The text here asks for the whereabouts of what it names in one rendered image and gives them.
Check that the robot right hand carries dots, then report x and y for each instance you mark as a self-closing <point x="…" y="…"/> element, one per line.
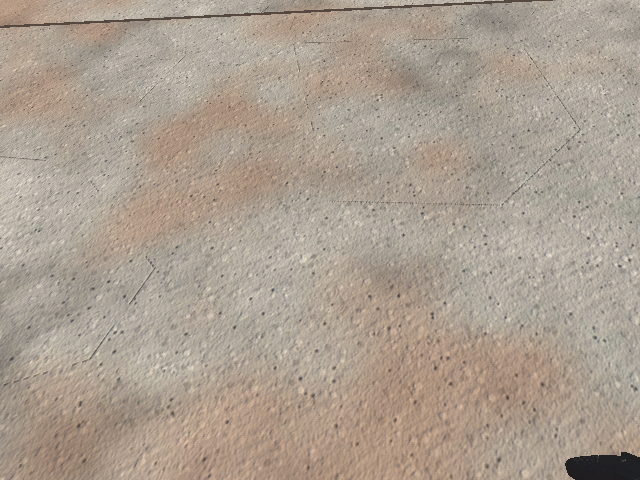
<point x="604" y="467"/>

